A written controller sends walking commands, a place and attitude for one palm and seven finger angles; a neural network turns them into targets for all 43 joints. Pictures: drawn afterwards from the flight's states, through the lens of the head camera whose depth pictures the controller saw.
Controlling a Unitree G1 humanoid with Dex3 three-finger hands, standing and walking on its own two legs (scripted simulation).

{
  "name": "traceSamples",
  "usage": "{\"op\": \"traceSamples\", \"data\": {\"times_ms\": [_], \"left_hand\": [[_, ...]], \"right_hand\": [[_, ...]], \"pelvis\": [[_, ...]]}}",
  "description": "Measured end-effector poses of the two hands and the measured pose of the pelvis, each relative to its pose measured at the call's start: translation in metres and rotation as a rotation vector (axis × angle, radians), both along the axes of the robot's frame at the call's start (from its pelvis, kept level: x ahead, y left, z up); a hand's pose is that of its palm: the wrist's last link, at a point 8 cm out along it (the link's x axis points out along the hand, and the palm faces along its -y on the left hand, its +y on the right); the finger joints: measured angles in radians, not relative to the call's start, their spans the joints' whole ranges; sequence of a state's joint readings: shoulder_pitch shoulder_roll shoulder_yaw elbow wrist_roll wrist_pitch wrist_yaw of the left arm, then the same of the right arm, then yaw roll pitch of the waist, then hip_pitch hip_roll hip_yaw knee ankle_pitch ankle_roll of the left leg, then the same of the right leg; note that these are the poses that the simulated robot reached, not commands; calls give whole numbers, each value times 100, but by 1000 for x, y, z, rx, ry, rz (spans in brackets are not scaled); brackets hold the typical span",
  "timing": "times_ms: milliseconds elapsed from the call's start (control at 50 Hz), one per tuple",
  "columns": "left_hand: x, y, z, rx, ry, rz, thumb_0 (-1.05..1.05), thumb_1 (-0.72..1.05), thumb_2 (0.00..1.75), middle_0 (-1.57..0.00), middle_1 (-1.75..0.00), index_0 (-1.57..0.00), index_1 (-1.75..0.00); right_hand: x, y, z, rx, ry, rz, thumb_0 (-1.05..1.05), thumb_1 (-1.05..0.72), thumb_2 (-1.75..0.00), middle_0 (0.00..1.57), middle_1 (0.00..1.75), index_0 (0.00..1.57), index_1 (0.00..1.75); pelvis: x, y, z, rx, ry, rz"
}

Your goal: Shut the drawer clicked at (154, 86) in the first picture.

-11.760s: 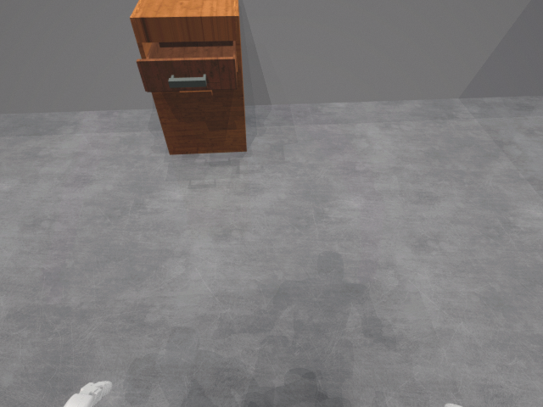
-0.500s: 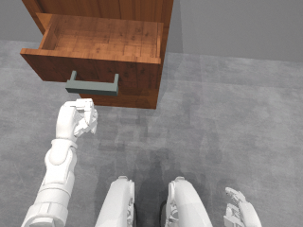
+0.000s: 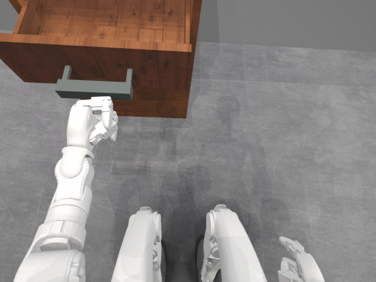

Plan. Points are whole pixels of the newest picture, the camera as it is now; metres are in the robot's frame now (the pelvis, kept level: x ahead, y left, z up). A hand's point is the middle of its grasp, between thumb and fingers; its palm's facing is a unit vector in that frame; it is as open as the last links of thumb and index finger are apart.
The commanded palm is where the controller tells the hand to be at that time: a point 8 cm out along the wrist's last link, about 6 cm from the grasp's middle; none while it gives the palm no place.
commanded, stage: bring the fist close to the handle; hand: left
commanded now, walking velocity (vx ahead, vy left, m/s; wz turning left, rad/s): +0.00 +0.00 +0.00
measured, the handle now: (97, 81) +0.52 +0.20 +0.00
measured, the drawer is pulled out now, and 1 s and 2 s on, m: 0.16 0.12 0.00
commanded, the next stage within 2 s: push the drawer shut in 0.28 s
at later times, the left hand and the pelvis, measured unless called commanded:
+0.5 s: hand (114, 121) +0.43 +0.15 -0.01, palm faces -0.03 -1.00 -0.04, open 3.3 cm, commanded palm +0.42 +0.20 +0.00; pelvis +0.00 -0.01 +0.00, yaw +0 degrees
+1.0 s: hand (110, 102) +0.48 +0.17 -0.01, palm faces -0.04 -1.00 -0.05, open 2.8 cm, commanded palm +0.49 +0.19 +0.00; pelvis -0.02 +0.00 -0.01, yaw +0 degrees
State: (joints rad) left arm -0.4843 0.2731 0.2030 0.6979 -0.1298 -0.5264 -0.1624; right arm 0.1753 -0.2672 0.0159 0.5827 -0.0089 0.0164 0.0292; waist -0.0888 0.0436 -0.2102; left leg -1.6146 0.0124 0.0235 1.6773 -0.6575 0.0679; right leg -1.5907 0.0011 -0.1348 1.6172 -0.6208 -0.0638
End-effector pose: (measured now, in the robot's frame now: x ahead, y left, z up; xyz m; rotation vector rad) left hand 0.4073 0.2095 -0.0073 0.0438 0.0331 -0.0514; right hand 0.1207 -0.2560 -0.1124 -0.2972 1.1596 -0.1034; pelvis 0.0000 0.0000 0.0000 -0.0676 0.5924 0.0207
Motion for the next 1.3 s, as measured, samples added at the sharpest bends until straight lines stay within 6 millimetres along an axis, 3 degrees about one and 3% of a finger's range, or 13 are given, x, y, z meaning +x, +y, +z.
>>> {"op": "traceSamples", "data": {"times_ms": [280,420,620,840,1300], "left_hand": [[-1,7,7,15,-1,34,2,90,90,-140,-160,-140,-160],[-1,-1,6,4,8,-1,2,90,90,-140,-160,-140,-160],[12,6,7,13,-28,27,2,87,90,-140,-160,-140,-160],[25,13,1,15,-15,14,-7,77,93,-140,-160,-140,-160],[91,10,4,-2,-22,24,-2,78,94,-140,-160,-140,-160]], "right_hand": [[1,-4,3,6,8,-5,1,-90,-90,20,30,20,30],[6,-9,6,-5,-4,0,1,-90,-90,20,30,20,30],[3,-11,3,-21,-5,2,1,-90,-90,20,30,20,30],[-25,-8,-5,-42,59,7,0,-90,-90,20,30,20,30],[-111,-4,-1,-92,247,-86,0,-90,-90,20,30,20,30]], "pelvis": [[1,-8,5,7,-3,-1],[2,-8,6,5,-4,1],[0,-9,1,2,0,1],[-11,-7,-6,-11,-1,12],[-22,6,-18,-43,31,-4]]}}
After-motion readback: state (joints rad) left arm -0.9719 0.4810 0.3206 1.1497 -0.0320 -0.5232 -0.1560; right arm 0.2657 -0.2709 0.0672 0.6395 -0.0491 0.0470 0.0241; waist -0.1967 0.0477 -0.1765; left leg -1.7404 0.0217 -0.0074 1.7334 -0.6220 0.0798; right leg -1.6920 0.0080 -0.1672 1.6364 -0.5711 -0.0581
